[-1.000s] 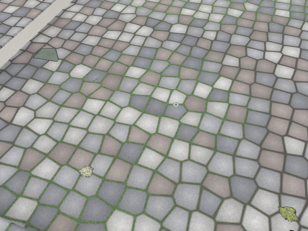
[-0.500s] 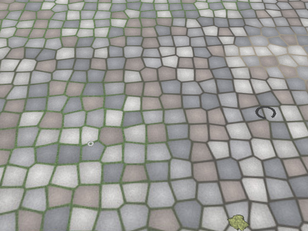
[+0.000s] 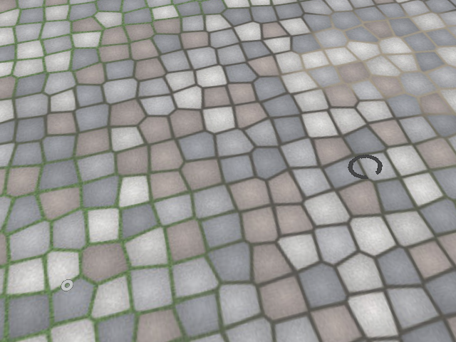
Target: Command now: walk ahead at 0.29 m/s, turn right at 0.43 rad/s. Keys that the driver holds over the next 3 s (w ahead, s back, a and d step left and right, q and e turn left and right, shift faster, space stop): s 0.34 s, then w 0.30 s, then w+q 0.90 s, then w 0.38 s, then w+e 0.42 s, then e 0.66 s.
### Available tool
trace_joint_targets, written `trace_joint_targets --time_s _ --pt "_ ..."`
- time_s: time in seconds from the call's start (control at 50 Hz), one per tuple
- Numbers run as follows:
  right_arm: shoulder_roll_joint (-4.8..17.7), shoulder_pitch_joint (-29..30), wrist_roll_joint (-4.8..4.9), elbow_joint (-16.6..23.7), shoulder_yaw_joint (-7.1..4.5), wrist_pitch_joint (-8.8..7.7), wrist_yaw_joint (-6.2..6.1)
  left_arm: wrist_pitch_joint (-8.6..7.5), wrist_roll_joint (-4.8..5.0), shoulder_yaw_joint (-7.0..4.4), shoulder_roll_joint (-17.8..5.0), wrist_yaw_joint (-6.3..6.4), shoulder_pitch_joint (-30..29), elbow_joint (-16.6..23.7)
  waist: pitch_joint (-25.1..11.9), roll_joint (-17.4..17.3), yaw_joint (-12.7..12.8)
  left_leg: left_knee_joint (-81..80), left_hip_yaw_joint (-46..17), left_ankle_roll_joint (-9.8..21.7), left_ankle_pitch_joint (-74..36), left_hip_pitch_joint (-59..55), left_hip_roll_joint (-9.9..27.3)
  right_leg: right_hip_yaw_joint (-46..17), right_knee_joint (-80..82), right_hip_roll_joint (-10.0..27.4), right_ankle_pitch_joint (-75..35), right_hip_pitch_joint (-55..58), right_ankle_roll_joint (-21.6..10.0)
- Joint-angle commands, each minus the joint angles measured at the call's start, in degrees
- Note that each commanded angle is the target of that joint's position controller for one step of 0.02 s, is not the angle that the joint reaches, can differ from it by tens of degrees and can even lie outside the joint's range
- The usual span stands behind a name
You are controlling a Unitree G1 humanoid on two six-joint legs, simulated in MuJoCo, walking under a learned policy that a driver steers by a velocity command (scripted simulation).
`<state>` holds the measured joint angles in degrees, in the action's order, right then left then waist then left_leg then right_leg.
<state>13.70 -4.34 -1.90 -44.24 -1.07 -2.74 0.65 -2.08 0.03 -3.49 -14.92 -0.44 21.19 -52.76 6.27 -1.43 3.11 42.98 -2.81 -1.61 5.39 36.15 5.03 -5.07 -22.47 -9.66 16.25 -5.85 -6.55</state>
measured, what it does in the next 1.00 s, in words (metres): walks ahead: left foot, then right foot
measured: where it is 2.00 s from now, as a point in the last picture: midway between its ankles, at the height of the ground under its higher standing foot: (160, 239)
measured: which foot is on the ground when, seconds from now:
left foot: up 0.00-0.06, down 0.08-0.50, up 0.52-1.00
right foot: down 0.00-0.10, up 0.12-0.48, down 0.50-1.00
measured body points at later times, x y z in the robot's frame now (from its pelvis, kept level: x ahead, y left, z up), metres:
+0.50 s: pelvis +0.06 +0.03 -0.01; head +0.06 +0.02 +0.44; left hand +0.14 +0.29 -0.14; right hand +0.13 -0.24 -0.14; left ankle +0.20 +0.13 -0.73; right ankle +0.02 -0.05 -0.74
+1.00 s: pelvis +0.17 +0.06 +0.00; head +0.19 +0.07 +0.45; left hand +0.09 +0.31 -0.15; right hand +0.34 -0.17 -0.12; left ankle +0.26 +0.18 -0.72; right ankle +0.02 -0.06 -0.74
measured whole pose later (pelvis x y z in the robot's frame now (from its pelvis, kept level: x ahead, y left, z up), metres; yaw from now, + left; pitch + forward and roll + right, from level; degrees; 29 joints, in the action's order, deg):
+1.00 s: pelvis +0.17 +0.06 +0.00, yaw +4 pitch +2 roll +0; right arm 13.8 -7.2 -2.1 -49.7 -3.1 0.0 3.5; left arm -4.9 -1.9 -2.0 -13.1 1.6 26.2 -60.0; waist -0.6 0.0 3.4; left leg 40.1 3.6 3.2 13.8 29.7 1.5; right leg 6.9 -14.2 1.1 21.6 6.1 0.4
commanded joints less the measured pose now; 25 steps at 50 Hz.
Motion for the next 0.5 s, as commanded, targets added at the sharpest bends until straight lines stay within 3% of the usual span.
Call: trace_joint_targets --time_s 0.02,0.06,0.08,0.1,0.12,0.14,0.16,0.18,0.2,0.22,0.28,0.34,0.38,0.42,0.44,0.46,0.48,0.5 --pt "4.26 -2.16 0.38 1.78 -1.07 -0.84 -0.46 -0.5 0.07 -1.45 -7.22 0.39 0.32 2.76 -6.32 4.24 -1.13 -6.56 3.38 1.78 -5.75 -14.48 -5.2 -7.83 -0.9 13.38 -45.76 -3.72 -3.49" --pt "5.63 -7.18 0.0 -0.06 -1.68 -1.52 -0.77 -0.28 -0.09 -1.61 -8.07 0.9 -0.37 2.67 -6.52 5.15 -3.69 -11.98 2.78 3.49 -6.6 -21.15 -6.54 -9.15 -7.06 12.9 -45.5 -3.38 -0.93" --pt "6.77 -11.5 -0.34 -1.47 -2.06 -2.18 -1.05 -0.45 0.21 -1.75 -8.61 1.0 -1.32 2.93 -7.22 3.53 -6.21 -17.24 2.16 4.51 -14.89 -27.42 -5.54 -8.14 -13.73 10.55 -42.94 -4.7 0.65" --pt "10.65 -16.58 -0.63 -1.91 -2.66 -2.86 -1.69 -0.95 0.48 -1.49 -7.6 1.11 -0.39 4.48 -12.15 -2.24 -7.64 -15.01 -6.13 6.92 -43.97 -38.64 4.94 -5.74 -26.25 6.94 -24.99 -10.86 2.68" --pt "13.31 -17.39 0.4 -1.17 -3.26 -1.95 -1.37 -0.5 2.51 -0.79 -2.81 1.93 9.76 4.14 -23.99 -15.0 -4.55 -10.85 -20.32 17.95 -74.45 -50.6 22.92 -0.65 -45.55 -1.2 23.66 -18.59 4.37" --pt "10.49 -17.66 2.32 -0.74 -2.79 -0.75 -1.07 0.45 0.37 -1.5 -7.4 2.43 7.92 2.98 -25.92 -6.49 -5.95 -13.03 -22.1 19.43 -71.02 -46.77 21.93 -1.95 -49.72 -0.03 24.0 -20.6 4.42" --pt "8.2 -13.35 2.54 -0.3 -2.11 -0.25 -1.36 1.31 -0.57 -1.78 -7.59 2.25 4.21 3.06 -20.31 -3.33 -4.96 -15.91 -17.6 18.47 -59.63 -40.24 18.32 -3.03 -51.06 1.51 19.97 -20.86 5.36" --pt "5.91 -8.12 2.19 0.29 -1.37 0.47 -1.77 2.15 -1.08 -1.59 -6.86 1.96 2.08 3.33 -15.31 -2.6 -3.31 -18.43 -13.88 16.59 -49.06 -34.6 14.6 -2.27 -49.53 3.28 16.89 -21.38 6.25" --pt "5.17 -5.22 1.81 0.53 -0.99 1.03 -2.08 3.13 -1.15 -1.46 -6.36 1.49 1.03 3.46 -12.19 -4.55 -2.35 -20.68 -10.58 15.39 -42.57 -29.89 12.0 -2.21 -47.55 4.43 14.87 -20.65 7.19" --pt "5.65 -4.56 1.36 0.17 -1.0 1.58 -2.22 4.29 -1.46 -1.39 -5.99 1.04 1.76 3.13 -11.41 -5.88 -1.53 -22.17 -8.12 14.83 -38.41 -25.13 10.12 -1.05 -46.93 4.14 12.64 -17.3 7.88" --pt "7.1 -2.84 0.8 -0.38 -1.47 2.43 -2.06 6.18 -0.93 -0.92 -5.11 0.64 1.36 3.33 -12.27 -5.72 -0.29 -23.66 -5.01 14.9 -30.7 -20.56 8.53 0.96 -43.3 3.36 11.38 -13.93 8.44" --pt "7.89 -2.53 0.74 -1.14 -1.97 3.58 -2.02 7.32 -1.06 -0.45 -4.84 0.62 -1.64 4.02 -12.16 -7.22 -1.11 -25.67 -5.82 14.74 -16.54 -19.24 8.55 2.46 -37.31 4.58 10.98 -13.0 7.89" --pt "7.53 -2.16 0.36 -1.53 -2.04 4.17 -1.47 7.47 -1.46 0.22 -4.33 0.26 -1.15 3.42 -13.15 -9.16 -1.34 -30.38 -7.3 12.79 12.71 -16.46 7.33 4.15 -28.59 6.36 10.09 -8.62 6.66" --pt "9.65 -3.94 0.31 -2.98 -2.95 5.13 -0.93 7.1 -1.63 0.32 -5.27 -0.2 0.96 2.21 -12.36 -12.66 -1.49 -34.62 -9.21 10.79 27.79 -12.9 7.3 8.08 -21.87 5.17 12.62 -2.32 4.87" --pt "10.35 -4.89 0.62 -3.76 -3.36 5.7 -0.87 6.64 -1.49 0.51 -5.04 -0.31 3.18 1.1 -11.08 -11.87 -0.58 -35.67 -9.2 9.82 31.42 -10.35 7.2 9.67 -17.62 4.81 11.68 1.47 3.46" --pt "10.53 -4.76 1.24 -4.15 -3.62 6.25 -0.99 6.08 -1.52 0.88 -3.97 -0.28 6.46 -0.54 -9.05 -9.64 1.19 -35.56 -8.09 8.2 34.62 -6.38 6.33 11.26 -10.79 4.65 8.09 6.48 1.58" --pt "9.15 -3.35 1.23 -3.78 -3.58 6.59 -1.13 5.52 -1.85 1.15 -3.69 0.01 9.1 -1.96 -4.92 -5.44 2.79 -31.03 -5.55 5.61 35.7 -2.52 3.94 9.82 -2.51 5.03 9.5 8.44 -0.53" --pt "4.72 -4.06 1.59 -3.38 -2.81 6.64 -0.95 4.68 -2.25 1.31 -4.91 0.69 9.08 -2.36 -2.91 10.54 2.45 -11.87 0.48 3.5 36.66 1.85 -1.98 -6.04 11.26 13.91 25.14 6.73 -2.51"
